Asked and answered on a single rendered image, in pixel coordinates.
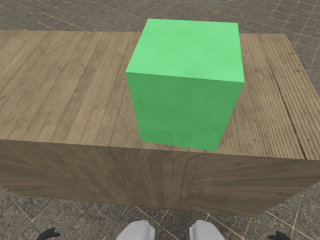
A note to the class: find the carton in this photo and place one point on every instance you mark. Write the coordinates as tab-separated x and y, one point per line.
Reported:
184	79

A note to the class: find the robot left thigh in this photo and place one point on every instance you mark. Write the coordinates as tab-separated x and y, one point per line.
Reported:
137	230

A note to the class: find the pedestal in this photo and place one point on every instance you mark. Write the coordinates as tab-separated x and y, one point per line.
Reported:
68	129

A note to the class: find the robot right thigh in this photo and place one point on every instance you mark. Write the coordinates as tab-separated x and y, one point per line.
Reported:
203	230

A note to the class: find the robot thigh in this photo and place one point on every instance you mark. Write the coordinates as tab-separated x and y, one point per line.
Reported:
137	230
203	230

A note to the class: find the left robot hand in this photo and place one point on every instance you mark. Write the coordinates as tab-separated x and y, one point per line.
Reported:
48	234

